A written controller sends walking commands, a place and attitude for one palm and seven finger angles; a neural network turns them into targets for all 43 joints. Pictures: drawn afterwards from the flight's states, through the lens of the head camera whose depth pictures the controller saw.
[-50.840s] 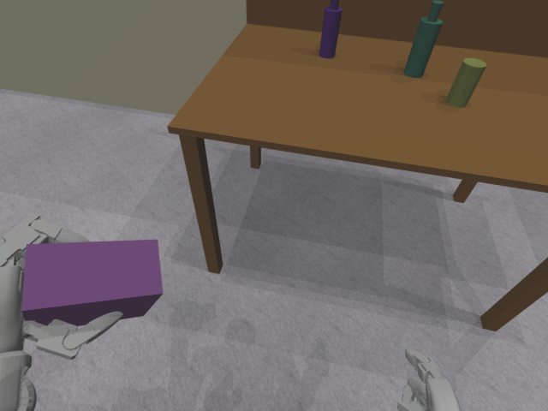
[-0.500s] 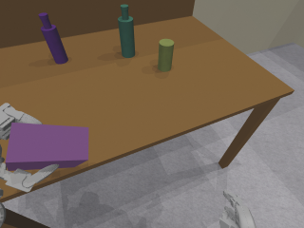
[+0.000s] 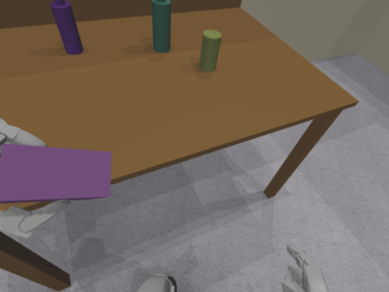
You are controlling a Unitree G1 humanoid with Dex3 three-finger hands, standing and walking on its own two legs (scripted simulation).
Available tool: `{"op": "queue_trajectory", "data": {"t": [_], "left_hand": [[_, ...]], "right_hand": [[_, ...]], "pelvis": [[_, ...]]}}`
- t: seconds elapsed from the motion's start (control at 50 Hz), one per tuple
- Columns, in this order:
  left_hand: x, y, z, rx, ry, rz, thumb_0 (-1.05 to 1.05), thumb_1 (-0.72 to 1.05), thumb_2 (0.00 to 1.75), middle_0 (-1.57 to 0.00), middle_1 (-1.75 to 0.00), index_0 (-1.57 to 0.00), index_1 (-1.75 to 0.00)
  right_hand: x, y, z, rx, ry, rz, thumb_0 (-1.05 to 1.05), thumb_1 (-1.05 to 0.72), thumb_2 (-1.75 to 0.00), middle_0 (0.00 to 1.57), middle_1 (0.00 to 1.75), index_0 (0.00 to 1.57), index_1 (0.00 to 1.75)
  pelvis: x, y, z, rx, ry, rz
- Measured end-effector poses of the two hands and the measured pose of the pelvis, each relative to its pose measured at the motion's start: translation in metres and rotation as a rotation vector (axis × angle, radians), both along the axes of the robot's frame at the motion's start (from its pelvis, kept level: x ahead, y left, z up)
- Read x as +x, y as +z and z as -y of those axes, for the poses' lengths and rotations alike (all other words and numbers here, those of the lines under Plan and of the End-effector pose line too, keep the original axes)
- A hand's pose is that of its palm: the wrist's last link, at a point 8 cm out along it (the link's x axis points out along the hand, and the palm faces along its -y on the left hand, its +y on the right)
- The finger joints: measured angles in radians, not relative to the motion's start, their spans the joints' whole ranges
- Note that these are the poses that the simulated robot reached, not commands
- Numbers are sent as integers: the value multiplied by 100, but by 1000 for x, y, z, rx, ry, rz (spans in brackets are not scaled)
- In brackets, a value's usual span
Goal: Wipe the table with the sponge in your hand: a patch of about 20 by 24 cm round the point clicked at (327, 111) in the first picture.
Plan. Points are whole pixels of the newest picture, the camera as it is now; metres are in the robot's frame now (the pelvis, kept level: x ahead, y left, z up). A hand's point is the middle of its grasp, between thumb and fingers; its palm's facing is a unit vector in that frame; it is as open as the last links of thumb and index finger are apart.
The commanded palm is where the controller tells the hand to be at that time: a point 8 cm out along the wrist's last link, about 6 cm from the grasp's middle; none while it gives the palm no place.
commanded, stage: step back with the hand held close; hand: left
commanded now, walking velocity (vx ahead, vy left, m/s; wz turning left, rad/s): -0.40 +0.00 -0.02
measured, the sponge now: (70, 177) +0.24 +0.22 +0.16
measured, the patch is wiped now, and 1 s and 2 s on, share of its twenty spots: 0.90 0.90 0.90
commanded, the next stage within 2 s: stop stepping back and stand still in 0.28 s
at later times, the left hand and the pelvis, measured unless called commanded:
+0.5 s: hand out of the picture +0.11 +0.23 +0.19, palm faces +0.25 -0.88 -0.40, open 10.4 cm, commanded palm +0.05 +0.27 +0.21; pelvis -0.13 +0.01 +0.00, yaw -5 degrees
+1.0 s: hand out of the picture -0.06 +0.22 +0.19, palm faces +0.42 -0.81 -0.41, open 10.4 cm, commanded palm -0.12 +0.27 +0.21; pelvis -0.26 -0.02 -0.02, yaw +3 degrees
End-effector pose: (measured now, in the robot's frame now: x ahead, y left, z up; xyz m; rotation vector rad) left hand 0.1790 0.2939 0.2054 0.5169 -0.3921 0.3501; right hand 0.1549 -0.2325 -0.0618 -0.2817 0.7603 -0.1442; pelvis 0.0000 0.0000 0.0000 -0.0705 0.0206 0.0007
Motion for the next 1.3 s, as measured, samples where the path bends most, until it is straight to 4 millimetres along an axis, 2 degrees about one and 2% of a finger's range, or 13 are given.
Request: {"op": "queue_trajectory", "data": {"t": [0.1, 0.22, 0.3, 0.4, 0.5, 0.6, 0.68, 0.8, 0.88, 1.0, 1.08, 1.16, 1.3], "left_hand": [[-15, 4, 12, -48, -33, -3, -1, -53, 104, -71, -132, -72, -132], [-36, 6, 36, -57, -174, 40, -1, -53, 104, -71, -132, -72, -132], [-44, 5, 31, -56, -226, 86, -1, -53, 104, -71, -131, -72, -132], [-58, -2, 17, -17, -204, 51, -1, -53, 104, -71, -132, -72, -132], [-104, -2, 23, -19, -176, -42, -1, -53, 104, -71, -132, -72, -132], [-160, 1, 27, 47, -119, -69, -1, -53, 104, -71, -132, -72, -132], [-191, -3, 18, -24, -79, -17, -1, -53, 104, -71, -131, -72, -132], [-220, -14, 10, -69, -50, 53, -1, -53, 104, -71, -132, -72, -132], [-239, -7, 18, -25, -32, 13, -1, -53, 104, -71, -132, -72, -132], [-278, 1, 31, 8, -4, 16, -1, -53, 104, -71, -132, -72, -132], [-298, -7, 32, -75, 16, -34, -1, -53, 104, -71, -132, -72, -132], [-308, -7, 35, -88, 12, -56, -1, -54, 104, -71, -132, -72, -132], [-307, 5, 39, -9, 24, -53, -1, -54, 104, -71, -132, -72, -132]], "right_hand": [[-30, -1, -13, 53, 0, -9, 2, -90, -89, 20, 30, 20, 30], [-64, -10, -10, 72, -56, -7, 2, -90, -89, 20, 30, 20, 30], [-84, -1, -6, 25, -87, 6, 2, -90, -89, 20, 30, 20, 30], [-116, 4, -1, 21, -114, 63, 2, -90, -89, 20, 30, 20, 30], [-162, 11, 1, 46, -115, 77, 1, -90, -89, 20, 30, 20, 30], [-197, -10, 11, 42, -79, 25, 1, -90, -89, 20, 30, 20, 30], [-220, -15, 15, 32, -85, -30, 2, -90, -89, 20, 30, 20, 30], [-236, -11, 13, 7, -82, 108, 2, -90, -89, 20, 30, 20, 30], [-254, -10, 1, 99, -74, 168, 2, -90, -89, 20, 30, 20, 30], [-275, -33, 1, 129, 21, 67, 1, -90, -89, 20, 30, 20, 30], [-289, -27, 11, 103, 18, -8, 2, -90, -89, 20, 30, 20, 30], [-297, -9, 19, 49, -6, 48, 2, -90, -89, 20, 30, 20, 30], [-308, -4, 28, 102, -49, 153, 2, -90, -89, 20, 30, 20, 30]], "pelvis": [[-19, 8, 2, -15, -24, -19], [-45, 2, 0, -10, -53, 20], [-60, -2, -8, 11, -62, 3], [-101, -5, -11, 45, -94, 15], [-130, 3, -7, 19, -81, 28], [-161, -4, -2, 3, -42, 61], [-184, -4, 1, 27, -23, 67], [-223, -21, -3, 65, -11, 28], [-239, -14, 5, 94, -18, 40], [-262, -15, 20, 57, 47, 64], [-277, -3, 23, 78, 39, 38], [-289, 2, 21, 93, 18, 10], [-304, 3, 28, 108, 26, 33]]}}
